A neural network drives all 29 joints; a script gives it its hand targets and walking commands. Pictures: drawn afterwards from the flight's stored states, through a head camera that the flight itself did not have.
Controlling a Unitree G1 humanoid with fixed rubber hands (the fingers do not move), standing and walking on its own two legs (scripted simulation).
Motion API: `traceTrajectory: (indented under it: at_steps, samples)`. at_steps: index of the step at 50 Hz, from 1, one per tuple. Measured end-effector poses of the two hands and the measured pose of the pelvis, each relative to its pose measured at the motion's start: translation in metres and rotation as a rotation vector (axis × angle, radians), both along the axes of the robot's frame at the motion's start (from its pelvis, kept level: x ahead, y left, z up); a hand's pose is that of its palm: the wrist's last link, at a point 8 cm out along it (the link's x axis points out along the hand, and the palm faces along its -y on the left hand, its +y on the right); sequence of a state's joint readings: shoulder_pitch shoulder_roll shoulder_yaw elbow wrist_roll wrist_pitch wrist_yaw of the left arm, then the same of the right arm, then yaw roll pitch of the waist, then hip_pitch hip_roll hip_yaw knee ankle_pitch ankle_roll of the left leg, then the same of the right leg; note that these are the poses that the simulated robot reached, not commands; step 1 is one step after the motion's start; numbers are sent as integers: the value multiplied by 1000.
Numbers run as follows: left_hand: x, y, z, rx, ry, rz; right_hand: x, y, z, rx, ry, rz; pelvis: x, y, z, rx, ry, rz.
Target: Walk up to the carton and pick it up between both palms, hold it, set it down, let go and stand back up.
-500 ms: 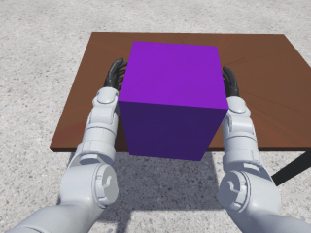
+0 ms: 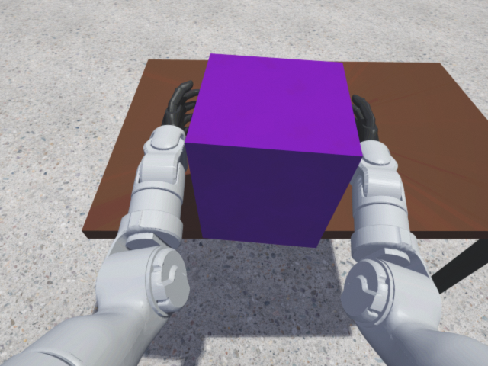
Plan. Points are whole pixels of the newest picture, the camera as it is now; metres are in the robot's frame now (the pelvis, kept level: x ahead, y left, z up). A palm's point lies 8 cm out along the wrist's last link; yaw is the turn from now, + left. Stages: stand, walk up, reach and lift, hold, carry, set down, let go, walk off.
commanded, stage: reach and lift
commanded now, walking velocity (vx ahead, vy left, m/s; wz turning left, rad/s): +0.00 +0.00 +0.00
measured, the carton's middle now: (266, 157) +0.42 -0.04 +0.11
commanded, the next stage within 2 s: none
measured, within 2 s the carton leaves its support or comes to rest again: neither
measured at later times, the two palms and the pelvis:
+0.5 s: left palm (161, 137) +0.41 +0.12 +0.17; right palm (364, 149) +0.39 -0.18 +0.16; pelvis -0.01 +0.00 +0.00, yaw +0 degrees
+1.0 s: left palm (152, 148) +0.37 +0.13 +0.19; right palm (374, 158) +0.35 -0.18 +0.18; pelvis -0.03 +0.00 +0.00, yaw +0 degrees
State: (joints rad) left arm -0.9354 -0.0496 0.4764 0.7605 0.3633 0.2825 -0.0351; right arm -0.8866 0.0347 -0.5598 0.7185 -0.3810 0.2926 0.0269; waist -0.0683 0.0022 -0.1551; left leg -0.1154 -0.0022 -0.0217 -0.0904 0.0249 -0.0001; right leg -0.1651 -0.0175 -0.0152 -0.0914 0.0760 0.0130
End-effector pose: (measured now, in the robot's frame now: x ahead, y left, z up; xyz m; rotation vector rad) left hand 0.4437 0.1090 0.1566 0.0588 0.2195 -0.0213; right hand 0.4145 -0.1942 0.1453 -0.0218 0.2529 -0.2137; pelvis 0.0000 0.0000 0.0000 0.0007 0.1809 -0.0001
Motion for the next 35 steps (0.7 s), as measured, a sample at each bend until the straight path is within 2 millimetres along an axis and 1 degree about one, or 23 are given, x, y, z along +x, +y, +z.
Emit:
traceTrajectory:
  at_steps: [12, 23, 35]
  samples:
    - [-14, 8, 8, -10, -1, 14, -9, 8, 9, 6, -4, 24, -3, 0, 1, 0, -35, 4]
    - [-33, 13, 13, -18, -13, 23, -26, 12, 15, 10, -17, 31, -10, 1, 1, 1, -64, 6]
    - [-53, 14, 24, -25, -27, 31, -44, 12, 25, 12, -33, 38, -20, -1, 1, 2, -99, 5]
